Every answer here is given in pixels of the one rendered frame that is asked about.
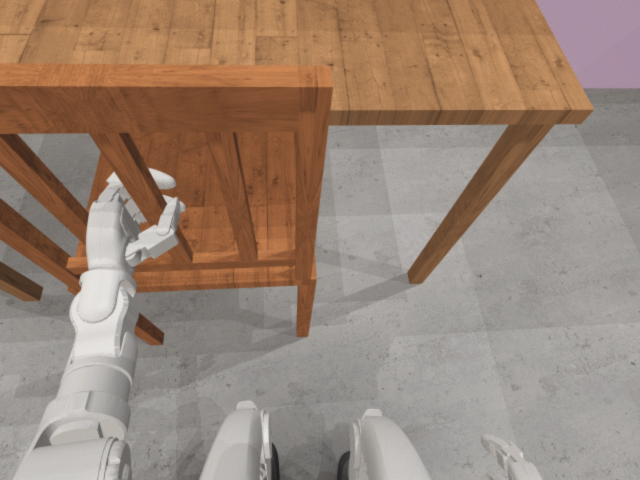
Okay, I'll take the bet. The chair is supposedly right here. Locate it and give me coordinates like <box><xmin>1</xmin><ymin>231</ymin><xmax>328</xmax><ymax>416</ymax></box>
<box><xmin>0</xmin><ymin>63</ymin><xmax>333</xmax><ymax>346</ymax></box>

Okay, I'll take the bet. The robot left hand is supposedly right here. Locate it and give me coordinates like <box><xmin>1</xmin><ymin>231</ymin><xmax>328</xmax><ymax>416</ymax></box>
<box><xmin>86</xmin><ymin>168</ymin><xmax>186</xmax><ymax>277</ymax></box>

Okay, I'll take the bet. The robot right shin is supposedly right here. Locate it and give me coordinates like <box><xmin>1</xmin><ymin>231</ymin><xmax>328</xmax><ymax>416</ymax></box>
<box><xmin>348</xmin><ymin>409</ymin><xmax>383</xmax><ymax>480</ymax></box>

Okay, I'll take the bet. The table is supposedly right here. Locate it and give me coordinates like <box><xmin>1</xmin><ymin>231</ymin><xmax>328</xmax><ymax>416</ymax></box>
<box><xmin>0</xmin><ymin>0</ymin><xmax>594</xmax><ymax>302</ymax></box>

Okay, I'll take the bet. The left robot forearm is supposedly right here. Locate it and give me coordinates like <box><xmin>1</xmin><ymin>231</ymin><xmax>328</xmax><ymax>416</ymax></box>
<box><xmin>13</xmin><ymin>268</ymin><xmax>139</xmax><ymax>480</ymax></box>

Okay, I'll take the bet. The robot left upper arm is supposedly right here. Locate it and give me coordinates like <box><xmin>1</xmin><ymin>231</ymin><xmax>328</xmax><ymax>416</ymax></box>
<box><xmin>17</xmin><ymin>437</ymin><xmax>132</xmax><ymax>480</ymax></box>

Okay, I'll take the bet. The right robot thigh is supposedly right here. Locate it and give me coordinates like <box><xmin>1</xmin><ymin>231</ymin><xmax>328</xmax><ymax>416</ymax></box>
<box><xmin>349</xmin><ymin>416</ymin><xmax>433</xmax><ymax>480</ymax></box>

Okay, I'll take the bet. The robot right hand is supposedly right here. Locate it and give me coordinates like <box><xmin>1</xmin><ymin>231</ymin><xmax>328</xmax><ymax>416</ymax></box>
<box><xmin>481</xmin><ymin>433</ymin><xmax>544</xmax><ymax>480</ymax></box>

